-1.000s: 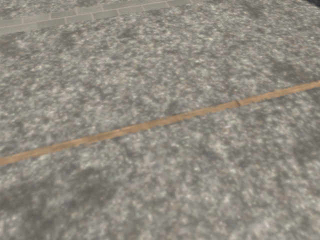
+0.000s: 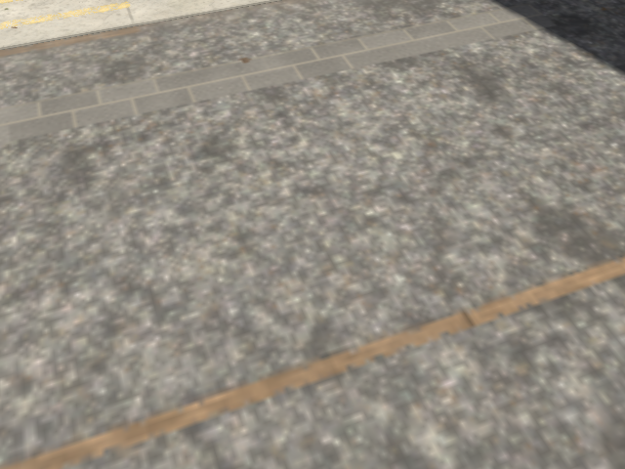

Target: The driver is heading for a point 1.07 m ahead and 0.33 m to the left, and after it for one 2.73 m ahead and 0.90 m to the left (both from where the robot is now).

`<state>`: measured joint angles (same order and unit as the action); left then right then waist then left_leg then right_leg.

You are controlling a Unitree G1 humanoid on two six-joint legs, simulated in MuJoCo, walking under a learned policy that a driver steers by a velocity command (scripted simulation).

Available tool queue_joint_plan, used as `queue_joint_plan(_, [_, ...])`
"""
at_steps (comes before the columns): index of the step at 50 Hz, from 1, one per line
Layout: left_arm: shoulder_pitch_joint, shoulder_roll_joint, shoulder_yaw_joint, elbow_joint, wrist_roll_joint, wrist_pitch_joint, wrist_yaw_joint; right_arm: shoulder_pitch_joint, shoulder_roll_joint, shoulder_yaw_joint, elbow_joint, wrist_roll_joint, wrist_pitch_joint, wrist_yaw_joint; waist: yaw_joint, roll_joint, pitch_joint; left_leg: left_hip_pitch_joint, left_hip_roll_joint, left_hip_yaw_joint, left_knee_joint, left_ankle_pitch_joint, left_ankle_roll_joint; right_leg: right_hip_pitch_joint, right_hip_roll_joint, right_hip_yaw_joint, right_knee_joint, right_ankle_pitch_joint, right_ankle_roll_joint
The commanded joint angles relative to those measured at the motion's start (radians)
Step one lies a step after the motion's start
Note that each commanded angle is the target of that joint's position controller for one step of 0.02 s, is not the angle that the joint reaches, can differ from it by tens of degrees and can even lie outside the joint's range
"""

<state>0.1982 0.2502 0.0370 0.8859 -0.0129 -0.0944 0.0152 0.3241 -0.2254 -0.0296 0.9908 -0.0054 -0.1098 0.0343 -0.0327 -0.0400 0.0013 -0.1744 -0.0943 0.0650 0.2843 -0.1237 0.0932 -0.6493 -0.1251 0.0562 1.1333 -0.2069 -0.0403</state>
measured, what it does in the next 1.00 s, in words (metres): walks ahead, turning left: right foot, then left foot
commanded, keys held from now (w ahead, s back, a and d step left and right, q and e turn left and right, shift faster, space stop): w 0.22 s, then w+q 0.78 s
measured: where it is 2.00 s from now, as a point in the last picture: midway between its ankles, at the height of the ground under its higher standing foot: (204, 309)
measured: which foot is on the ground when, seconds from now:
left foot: down 0.00-0.32, up 0.34-0.84, down 0.86-1.00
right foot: up 0.00-0.28, down 0.30-0.88, up 0.90-1.00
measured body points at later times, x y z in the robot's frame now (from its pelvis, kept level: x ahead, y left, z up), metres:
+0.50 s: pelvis +0.27 -0.08 +0.00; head +0.29 -0.09 +0.45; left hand +0.31 +0.19 -0.12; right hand +0.36 -0.34 -0.14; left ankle +0.26 +0.09 -0.65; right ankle +0.29 -0.17 -0.74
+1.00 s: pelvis +0.52 +0.03 -0.01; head +0.55 +0.05 +0.43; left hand +0.52 +0.32 -0.13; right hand +0.73 -0.18 -0.13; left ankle +0.55 +0.10 -0.74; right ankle +0.49 -0.16 -0.64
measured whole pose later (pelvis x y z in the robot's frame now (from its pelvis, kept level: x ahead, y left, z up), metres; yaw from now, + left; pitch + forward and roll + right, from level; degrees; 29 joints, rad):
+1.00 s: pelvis +0.52 +0.03 -0.01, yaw +24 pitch +1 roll +0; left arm 0.19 0.27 0.06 0.85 -0.02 -0.13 0.01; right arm 0.22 -0.26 -0.09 0.79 0.02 -0.06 0.04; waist 0.00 -0.01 0.05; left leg -0.36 -0.10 0.02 0.51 -0.18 0.11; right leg -0.43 -0.08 0.04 1.24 -0.38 -0.01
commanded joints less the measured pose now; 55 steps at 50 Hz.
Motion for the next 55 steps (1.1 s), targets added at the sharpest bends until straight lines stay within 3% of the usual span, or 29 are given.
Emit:
queue_joint_plan(1, [0.033,0.042,0.012,-0.042,0.012,0.005,0.007,-0.040,-0.134,-0.022,-0.056,0.002,-0.016,-0.020,0.047,0.075,0.053,-0.095,0.284,-0.216,-0.203,0.064,0.172,-0.028,-0.043,0.003,-0.146,0.153,0.028])
queue_joint_plan(5, [-0.125,0.029,0.006,-0.082,0.004,-0.005,-0.005,0.038,-0.161,-0.027,-0.039,0.017,-0.004,-0.034,-0.011,0.079,0.053,-0.013,0.266,-0.165,-0.186,0.080,0.127,0.002,0.002,-0.034,-0.426,0.303,0.036])
queue_joint_plan(10, [-0.249,0.042,0.002,-0.131,-0.010,-0.014,-0.035,0.112,-0.170,-0.032,-0.006,0.026,0.017,-0.036,-0.049,0.095,0.081,0.142,0.325,-0.180,-0.115,0.054,0.112,0.001,0.031,-0.044,-0.575,0.224,0.018])
queue_joint_plan(12, [-0.234,0.064,0.010,-0.140,-0.009,-0.024,-0.044,0.110,-0.178,-0.037,-0.003,0.028,0.027,-0.038,-0.025,0.104,0.072,0.175,0.348,-0.206,-0.060,0.093,0.098,0.063,0.047,-0.046,-0.622,0.146,-0.008])
queue_joint_plan(13, [-0.181,0.082,0.019,-0.131,-0.009,-0.030,-0.045,0.094,-0.185,-0.038,-0.006,0.028,0.033,-0.038,0.012,0.114,0.049,0.169,0.344,-0.210,-0.002,0.184,0.087,0.151,0.070,-0.062,-0.646,0.115,-0.021])
queue_joint_plan(14, [-0.055,0.116,0.041,-0.095,-0.006,-0.034,-0.041,0.073,-0.176,-0.033,-0.014,0.024,0.037,-0.038,0.080,0.108,-0.019,0.143,0.298,-0.184,0.135,0.329,0.066,0.321,0.101,-0.082,-0.674,0.103,-0.041])
queue_joint_plan(15, [0.152,0.190,0.069,-0.045,0.002,-0.039,-0.032,0.053,-0.136,-0.016,-0.038,0.011,0.036,-0.036,0.162,0.060,-0.165,-0.004,0.233,-0.133,0.401,0.296,0.032,0.622,0.007,0.011,-0.642,0.127,-0.094])
queue_joint_plan(16, [0.294,0.304,0.099,-0.019,0.019,-0.030,-0.028,0.148,-0.017,0.018,-0.057,0.011,0.017,-0.031,0.156,-0.179,-0.326,-0.419,0.068,-0.032,0.809,-0.072,-0.050,1.039,-0.257,0.407,-0.691,0.020,-0.229])
queue_joint_plan(17, [0.315,0.225,0.077,-0.015,0.023,-0.028,-0.030,0.157,-0.055,0.011,-0.042,0.031,-0.005,-0.029,0.164,-0.214,-0.391,-0.542,0.049,-0.193,0.987,-0.429,-0.043,1.050,-0.317,0.651,-0.816,-0.066,-0.258])
queue_joint_plan(18, [0.225,0.157,0.055,-0.029,0.019,-0.031,-0.029,0.080,-0.153,-0.019,-0.060,0.059,-0.011,-0.030,0.143,-0.137,-0.240,-0.611,0.104,-0.224,1.052,-0.365,-0.025,0.917,-0.289,0.503,-0.829,-0.071,-0.202])
queue_joint_plan(20, [0.056,0.082,0.030,-0.053,0.010,-0.032,-0.036,-0.002,-0.140,-0.028,-0.079,0.047,0.003,-0.043,0.080,-0.042,-0.084,-0.557,0.189,-0.185,0.972,-0.195,-0.029,0.652,-0.204,0.245,-0.902,0.027,-0.144])
queue_joint_plan(22, [0.012,0.053,0.025,-0.039,0.021,-0.038,-0.039,0.029,-0.097,-0.036,-0.072,0.041,0.034,-0.043,0.030,-0.073,-0.027,-0.456,0.224,-0.179,0.907,-0.111,-0.035,0.514,-0.139,0.091,-0.964,0.106,-0.112])
queue_joint_plan(24, [0.031,0.067,0.032,-0.016,0.029,-0.043,-0.034,0.035,-0.066,-0.038,-0.077,0.042,0.055,-0.041,0.015,-0.053,-0.003,-0.465,0.222,-0.175,0.901,-0.058,-0.039,0.485,-0.124,-0.007,-0.981,0.233,-0.119])
queue_joint_plan(29, [0.071,0.101,0.043,0.012,0.034,-0.035,-0.006,-0.096,-0.063,-0.047,-0.144,0.031,0.061,-0.033,0.030,-0.021,0.044,-0.576,0.211,-0.188,0.691,0.124,-0.056,0.538,-0.129,-0.126,-1.004,0.309,-0.123])
queue_joint_plan(33, [0.118,0.131,0.051,0.027,0.024,-0.021,0.011,-0.236,-0.043,-0.037,-0.202,0.022,0.058,-0.006,0.076,0.002,0.086,-0.582,0.207,-0.108,0.503,0.200,-0.046,0.607,-0.149,-0.197,-1.013,0.302,-0.113])
queue_joint_plan(37, [0.170,0.148,0.060,0.045,0.009,0.004,0.015,-0.338,-0.036,-0.031,-0.268,0.028,0.057,0.020,0.102,0.004,0.115,-0.619,0.196,-0.045,0.413,0.112,-0.018,0.745,-0.185,-0.242,-0.949,0.386,-0.102])
queue_joint_plan(40, [0.133,0.187,0.072,0.030,-0.001,0.021,0.018,-0.311,-0.069,-0.047,-0.297,0.031,0.061,0.032,0.052,-0.040,0.060,-0.457,0.121,0.046,0.387,-0.026,0.029,0.766,-0.184,-0.291,-0.804,0.779,-0.074])
queue_joint_plan(41, [0.117,0.203,0.076,0.023,-0.003,0.027,0.022,-0.246,-0.095,-0.062,-0.290,0.033,0.064,0.032,0.009,-0.062,0.012,-0.355,0.079,0.074,0.391,-0.074,0.051,0.761,-0.179,-0.302,-0.696,0.936,-0.064])
queue_joint_plan(42, [0.093,0.215,0.078,0.016,-0.007,0.034,0.022,-0.121,-0.138,-0.086,-0.265,0.037,0.065,0.029,-0.066,-0.062,-0.058,-0.180,0.036,0.087,0.343,-0.061,0.081,0.720,-0.158,-0.315,-0.520,0.998,-0.046])
queue_joint_plan(43, [0.083,0.211,0.074,0.003,-0.008,0.032,0.022,0.043,-0.210,-0.124,-0.221,0.035,0.068,0.012,-0.147,-0.019,-0.143,0.103,0.029,0.021,0.266,-0.006,0.123,0.558,-0.111,-0.320,-0.263,0.833,-0.004])
queue_joint_plan(44, [0.116,0.092,0.043,-0.036,0.031,0.016,0.014,0.101,-0.313,-0.145,-0.201,0.035,0.074,-0.011,-0.090,0.224,-0.194,0.379,0.266,-0.379,0.239,0.012,0.213,0.192,0.013,-0.300,0.091,0.006,0.042])
queue_joint_plan(45, [0.148,0.054,0.020,-0.084,0.007,-0.032,-0.002,0.090,-0.331,-0.135,-0.241,0.018,0.054,-0.003,-0.037,0.273,-0.370,0.578,0.444,-0.925,0.053,-0.136,0.391,-0.062,0.176,-0.047,0.319,-0.414,0.057])
queue_joint_plan(46, [0.009,0.130,0.040,-0.112,-0.031,-0.063,-0.013,0.094,-0.247,-0.113,-0.233,0.012,0.043,0.003,-0.091,0.146,-0.295,0.548,0.415,-0.831,-0.002,-0.104,0.320,-0.173,0.118,0.048,0.333,-0.333,0.033])
queue_joint_plan(47, [-0.024,0.130,0.038,-0.126,-0.037,-0.075,-0.015,0.040,-0.201,-0.101,-0.235,0.020,0.035,0.002,-0.059,0.114,-0.176,0.413,0.375,-0.661,0.007,-0.027,0.274,-0.188,0.075,0.035,0.255,-0.234,0.010])
queue_joint_plan(48, [-0.017,0.125,0.041,-0.107,-0.014,-0.074,-0.005,-0.046,-0.171,-0.091,-0.256,0.027,0.031,0.003,-0.005,0.023,-0.116,0.255,0.325,-0.542,0.006,0.055,0.231,-0.117,0.029,0.032,0.169,-0.163,0.012])
queue_joint_plan(49, [-0.003,0.139,0.053,-0.103,0.005,-0.062,0.000,-0.100,-0.138,-0.080,-0.273,0.024,0.030,0.001,0.030,0.026,-0.083,0.139,0.288,-0.464,-0.008,0.142,0.210,-0.045,0.003,0.030,0.097,-0.125,0.021])
queue_joint_plan(50, [0.014,0.141,0.058,-0.106,0.010,-0.045,-0.002,-0.115,-0.125,-0.074,-0.283,0.018,0.030,-0.003,0.054,0.045,-0.077,0.070,0.268,-0.433,-0.031,0.177,0.204,0.012,-0.010,0.033,0.062,-0.100,0.031])
queue_joint_plan(52, [0.007,0.115,0.057,-0.123,0.023,-0.023,-0.001,-0.096,-0.149,-0.078,-0.282,0.022,0.025,-0.015,0.064,0.052,-0.063,-0.001,0.248,-0.389,-0.052,0.262,0.212,0.037,-0.006,0.012,-0.018,-0.068,0.062])
queue_joint_plan(55, [-0.105,0.093,0.049,-0.168,0.031,-0.012,0.005,-0.037,-0.185,-0.087,-0.275,0.024,0.028,-0.037,0.034,0.073,-0.026,-0.040,0.214,-0.339,-0.061,0.282,0.192,0.000,0.024,-0.008,-0.206,0.075,0.096])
